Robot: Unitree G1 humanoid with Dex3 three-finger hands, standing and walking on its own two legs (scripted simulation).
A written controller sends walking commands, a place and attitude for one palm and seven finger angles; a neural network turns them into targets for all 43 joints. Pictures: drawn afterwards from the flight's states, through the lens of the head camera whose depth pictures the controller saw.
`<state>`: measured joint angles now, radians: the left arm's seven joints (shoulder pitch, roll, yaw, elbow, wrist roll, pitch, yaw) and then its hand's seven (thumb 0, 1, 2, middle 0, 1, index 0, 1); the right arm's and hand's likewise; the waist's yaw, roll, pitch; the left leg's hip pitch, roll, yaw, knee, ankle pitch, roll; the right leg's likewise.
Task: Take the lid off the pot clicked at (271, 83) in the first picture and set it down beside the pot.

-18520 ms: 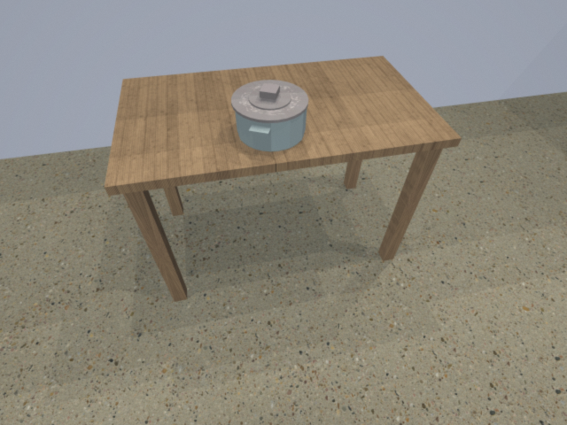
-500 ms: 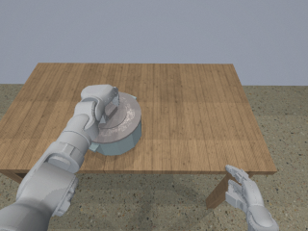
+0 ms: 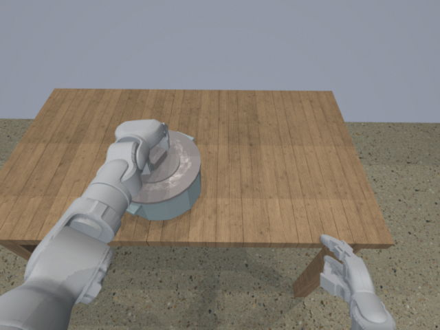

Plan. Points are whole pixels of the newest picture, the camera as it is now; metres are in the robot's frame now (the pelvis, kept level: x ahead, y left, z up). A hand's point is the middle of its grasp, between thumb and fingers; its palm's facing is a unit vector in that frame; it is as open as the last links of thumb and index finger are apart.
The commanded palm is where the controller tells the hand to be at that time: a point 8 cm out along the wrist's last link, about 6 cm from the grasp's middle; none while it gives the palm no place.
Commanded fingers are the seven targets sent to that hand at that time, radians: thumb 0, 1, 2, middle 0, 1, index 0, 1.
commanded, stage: lift the lid straight up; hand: left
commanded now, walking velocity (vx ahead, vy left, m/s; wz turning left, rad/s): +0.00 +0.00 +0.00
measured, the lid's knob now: (152, 156) +0.47 +0.15 +0.02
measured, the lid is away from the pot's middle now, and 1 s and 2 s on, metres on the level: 0.00 0.00 0.02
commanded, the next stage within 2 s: none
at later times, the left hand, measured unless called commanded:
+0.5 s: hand (146, 156) +0.43 +0.15 +0.07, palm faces -0.34 -0.08 -0.94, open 8.0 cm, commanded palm +0.43 +0.15 +0.14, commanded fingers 0.00 0.65 0.97 -0.89 -1.11 -0.76 -1.06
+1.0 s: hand (141, 139) +0.44 +0.15 +0.10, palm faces -0.32 -0.07 -0.94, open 8.1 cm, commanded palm +0.44 +0.15 +0.18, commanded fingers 0.00 0.65 0.97 -0.89 -1.11 -0.76 -1.06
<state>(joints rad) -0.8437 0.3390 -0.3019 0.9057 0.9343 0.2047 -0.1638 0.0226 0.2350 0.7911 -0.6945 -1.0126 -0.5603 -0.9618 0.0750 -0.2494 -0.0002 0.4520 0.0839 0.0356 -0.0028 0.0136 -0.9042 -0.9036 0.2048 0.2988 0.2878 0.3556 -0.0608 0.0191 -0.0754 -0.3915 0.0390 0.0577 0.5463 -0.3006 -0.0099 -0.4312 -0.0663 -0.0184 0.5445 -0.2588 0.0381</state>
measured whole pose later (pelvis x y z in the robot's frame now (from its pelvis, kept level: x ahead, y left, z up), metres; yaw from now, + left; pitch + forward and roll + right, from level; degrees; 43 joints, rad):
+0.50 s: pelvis +0.00 +0.00 +0.00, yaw +0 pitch +6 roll +0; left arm -0.79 0.34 -0.30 0.81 0.90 0.23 -0.18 0.00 0.26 0.78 -0.74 -1.02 -0.55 -0.93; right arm 0.07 -0.25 0.00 0.48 0.09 0.04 -0.01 0.01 -0.90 -0.90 0.20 0.30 0.28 0.36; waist -0.05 0.03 -0.06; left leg -0.33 0.04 0.06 0.51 -0.29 -0.01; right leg -0.37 -0.07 -0.02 0.51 -0.25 0.04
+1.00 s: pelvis +0.00 +0.00 +0.01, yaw +0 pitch +6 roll +0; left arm -0.88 0.38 -0.30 0.81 0.91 0.23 -0.26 -0.02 0.26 0.78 -0.77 -1.03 -0.55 -0.93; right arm 0.07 -0.26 0.02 0.49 0.08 0.02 -0.03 0.01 -0.90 -0.90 0.20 0.30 0.25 0.34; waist -0.05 0.03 -0.05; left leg -0.30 0.03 0.05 0.47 -0.26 -0.01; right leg -0.34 -0.07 -0.03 0.47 -0.23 0.04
